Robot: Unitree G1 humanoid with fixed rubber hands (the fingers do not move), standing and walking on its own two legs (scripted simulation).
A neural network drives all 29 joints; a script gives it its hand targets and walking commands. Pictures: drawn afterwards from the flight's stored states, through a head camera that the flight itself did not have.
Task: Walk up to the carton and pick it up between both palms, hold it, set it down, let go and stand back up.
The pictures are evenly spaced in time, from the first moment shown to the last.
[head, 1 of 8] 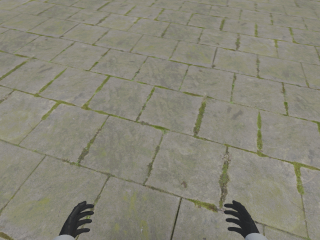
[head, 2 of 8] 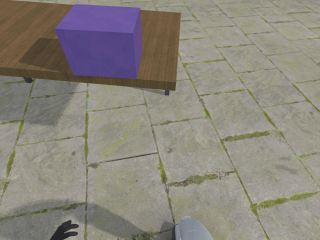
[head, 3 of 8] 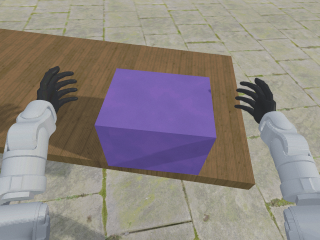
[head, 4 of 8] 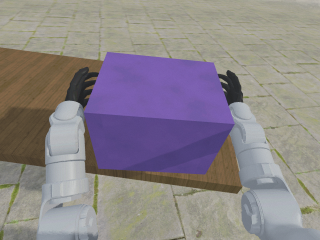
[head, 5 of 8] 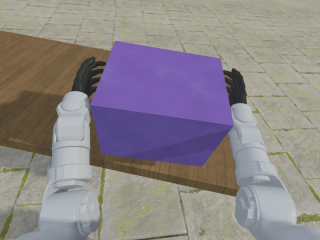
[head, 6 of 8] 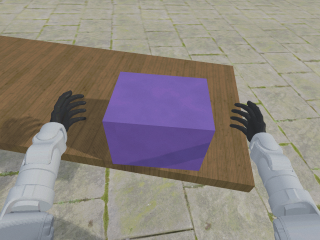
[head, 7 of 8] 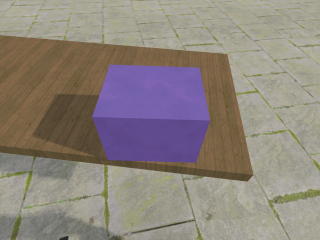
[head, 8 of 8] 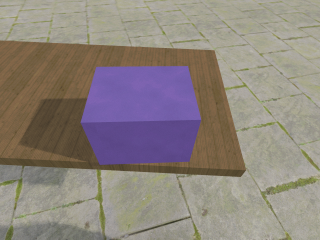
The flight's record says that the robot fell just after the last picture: no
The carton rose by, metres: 0.19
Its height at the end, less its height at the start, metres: +0.00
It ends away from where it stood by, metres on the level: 0.01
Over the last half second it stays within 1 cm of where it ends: yes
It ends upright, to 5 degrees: yes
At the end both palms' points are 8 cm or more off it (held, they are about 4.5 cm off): yes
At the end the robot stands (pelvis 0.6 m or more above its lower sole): yes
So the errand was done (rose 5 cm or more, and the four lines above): yes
